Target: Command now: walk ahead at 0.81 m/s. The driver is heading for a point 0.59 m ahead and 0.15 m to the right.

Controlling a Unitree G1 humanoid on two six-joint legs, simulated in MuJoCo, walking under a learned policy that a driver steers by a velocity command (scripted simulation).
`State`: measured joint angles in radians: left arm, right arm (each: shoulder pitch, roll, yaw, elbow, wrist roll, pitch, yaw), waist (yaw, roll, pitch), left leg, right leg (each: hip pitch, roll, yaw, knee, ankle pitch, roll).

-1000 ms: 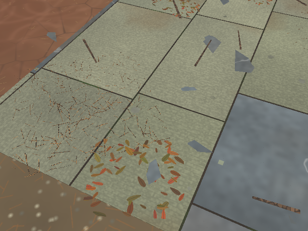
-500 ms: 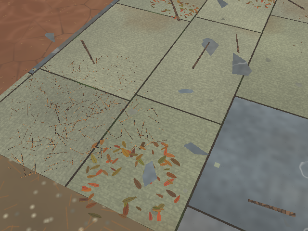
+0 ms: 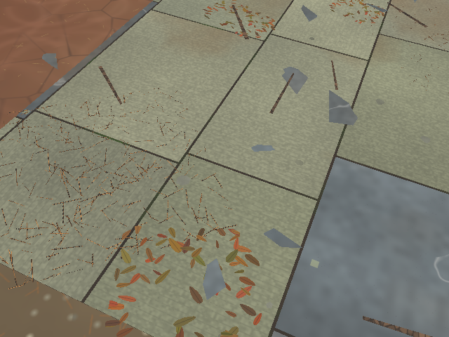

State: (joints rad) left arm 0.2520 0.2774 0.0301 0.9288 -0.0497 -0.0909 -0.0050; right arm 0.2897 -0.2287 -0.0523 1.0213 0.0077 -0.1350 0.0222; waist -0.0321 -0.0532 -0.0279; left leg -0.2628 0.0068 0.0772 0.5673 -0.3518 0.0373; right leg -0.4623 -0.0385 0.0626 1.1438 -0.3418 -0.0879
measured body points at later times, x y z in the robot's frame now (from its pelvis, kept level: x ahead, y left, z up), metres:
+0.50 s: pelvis +0.38 -0.05 -0.02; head +0.41 -0.04 +0.43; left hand +0.55 +0.19 -0.14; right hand +0.39 -0.31 -0.13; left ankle +0.22 +0.14 -0.59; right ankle +0.44 -0.10 -0.73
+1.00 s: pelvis +0.69 -0.07 -0.01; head +0.73 -0.08 +0.44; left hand +0.90 +0.13 -0.13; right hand +0.72 -0.34 -0.12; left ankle +0.84 -0.04 -0.73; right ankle +0.62 -0.20 -0.68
